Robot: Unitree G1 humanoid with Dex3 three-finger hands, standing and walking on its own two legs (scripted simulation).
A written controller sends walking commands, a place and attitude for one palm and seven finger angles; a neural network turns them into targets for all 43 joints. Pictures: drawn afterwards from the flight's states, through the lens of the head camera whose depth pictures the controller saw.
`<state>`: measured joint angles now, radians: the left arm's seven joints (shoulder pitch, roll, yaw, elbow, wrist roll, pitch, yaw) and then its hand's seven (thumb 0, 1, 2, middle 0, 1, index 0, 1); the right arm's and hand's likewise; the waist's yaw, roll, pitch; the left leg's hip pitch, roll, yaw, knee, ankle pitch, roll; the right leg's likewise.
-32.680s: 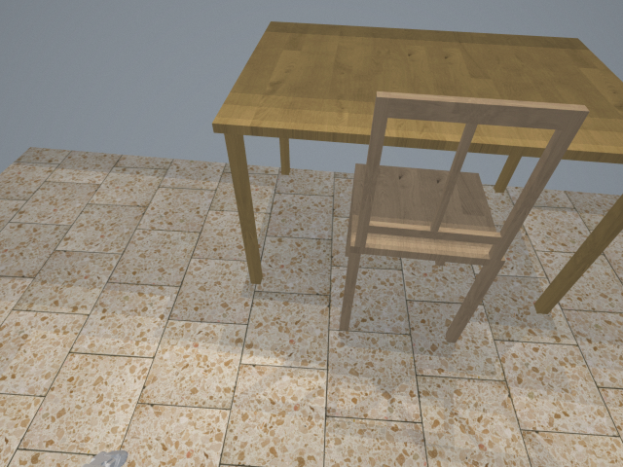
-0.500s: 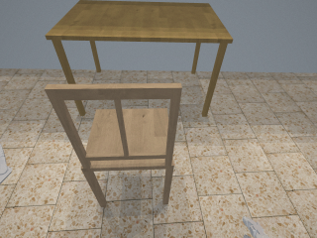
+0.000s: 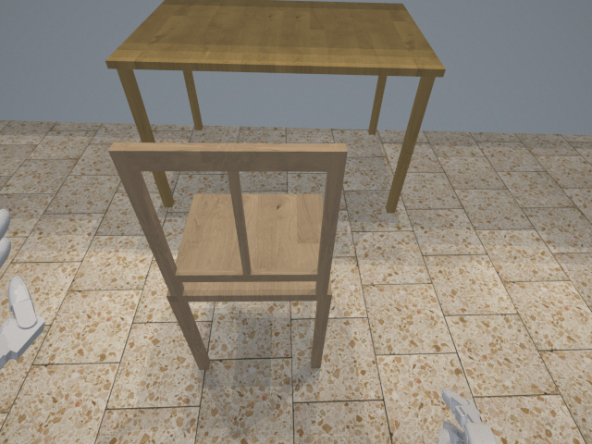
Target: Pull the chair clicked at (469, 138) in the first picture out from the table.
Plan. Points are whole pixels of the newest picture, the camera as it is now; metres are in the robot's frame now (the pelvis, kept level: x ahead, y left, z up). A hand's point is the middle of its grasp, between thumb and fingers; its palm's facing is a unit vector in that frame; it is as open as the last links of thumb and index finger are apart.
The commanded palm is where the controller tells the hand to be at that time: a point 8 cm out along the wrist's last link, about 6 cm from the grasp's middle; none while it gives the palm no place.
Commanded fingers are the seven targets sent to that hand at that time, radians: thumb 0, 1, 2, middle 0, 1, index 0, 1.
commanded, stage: let the arm hang, fingers relaxed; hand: left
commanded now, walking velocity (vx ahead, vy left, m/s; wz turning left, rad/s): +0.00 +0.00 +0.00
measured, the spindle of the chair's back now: (241, 227) +0.54 +0.15 -0.06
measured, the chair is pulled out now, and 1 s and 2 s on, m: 0.63 0.63 0.63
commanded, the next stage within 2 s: look to check the result in 1.12 s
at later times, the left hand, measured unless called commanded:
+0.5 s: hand out of the picture -0.05 +0.19 -0.17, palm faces +0.07 -0.97 -0.23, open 7.1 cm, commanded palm none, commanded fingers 0.00 0.90 0.90 -0.20 -0.30 -0.20 -0.30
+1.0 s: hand out of the picture +0.00 +0.12 -0.18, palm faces +0.08 -0.99 -0.14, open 7.3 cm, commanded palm none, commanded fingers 0.00 0.90 0.90 -0.20 -0.30 -0.20 -0.30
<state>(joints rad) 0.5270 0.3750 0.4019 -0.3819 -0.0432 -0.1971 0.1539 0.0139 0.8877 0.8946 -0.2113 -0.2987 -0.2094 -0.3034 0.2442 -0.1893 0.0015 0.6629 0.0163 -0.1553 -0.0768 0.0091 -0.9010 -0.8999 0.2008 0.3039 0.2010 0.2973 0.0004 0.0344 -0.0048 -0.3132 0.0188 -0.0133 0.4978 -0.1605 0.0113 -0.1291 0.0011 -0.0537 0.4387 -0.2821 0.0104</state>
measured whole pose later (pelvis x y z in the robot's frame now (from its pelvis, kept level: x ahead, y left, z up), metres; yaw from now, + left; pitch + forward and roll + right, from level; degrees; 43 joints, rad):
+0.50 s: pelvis +0.00 -0.01 +0.00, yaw +3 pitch -1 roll -2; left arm 0.40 0.23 0.01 0.99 0.01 0.04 0.02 -0.01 0.96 0.89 -0.21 -0.30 -0.20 -0.30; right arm 0.33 -0.17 -0.02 1.00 -0.02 0.04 -0.02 0.00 -0.90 -0.90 0.20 0.30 0.20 0.30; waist 0.01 0.00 0.07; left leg -0.34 -0.01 -0.07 0.51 -0.15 0.00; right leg -0.15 -0.01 -0.11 0.48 -0.31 0.00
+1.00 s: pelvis +0.02 -0.02 +0.00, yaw +2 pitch -2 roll +0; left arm 0.34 0.09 -0.02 1.07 0.01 0.01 0.05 0.01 0.92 0.89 -0.20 -0.30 -0.20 -0.30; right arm 0.34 -0.10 -0.01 1.10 -0.01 0.01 -0.04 0.00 -0.91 -0.90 0.20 0.30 0.20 0.30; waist -0.01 0.01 0.03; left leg -0.29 0.00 -0.05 0.50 -0.18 -0.02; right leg -0.11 -0.01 -0.10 0.49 -0.34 -0.02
